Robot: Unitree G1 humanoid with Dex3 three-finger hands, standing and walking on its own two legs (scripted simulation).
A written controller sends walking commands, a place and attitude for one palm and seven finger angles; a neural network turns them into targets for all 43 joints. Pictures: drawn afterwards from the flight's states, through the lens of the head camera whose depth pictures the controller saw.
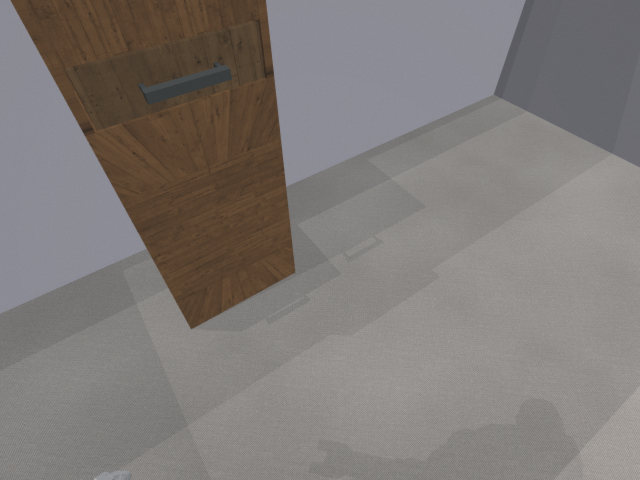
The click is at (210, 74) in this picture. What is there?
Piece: drawer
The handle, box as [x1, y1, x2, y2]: [138, 62, 231, 104]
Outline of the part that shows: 230,70 226,65 221,65 215,62 213,63 213,68 148,87 146,87 143,83 138,84 143,92 145,99 149,104 231,79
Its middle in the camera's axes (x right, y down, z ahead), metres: -0.28 -0.33 +0.80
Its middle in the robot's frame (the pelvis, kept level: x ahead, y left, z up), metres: +0.82 +0.32 +0.10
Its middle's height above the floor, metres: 0.87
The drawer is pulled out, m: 0.00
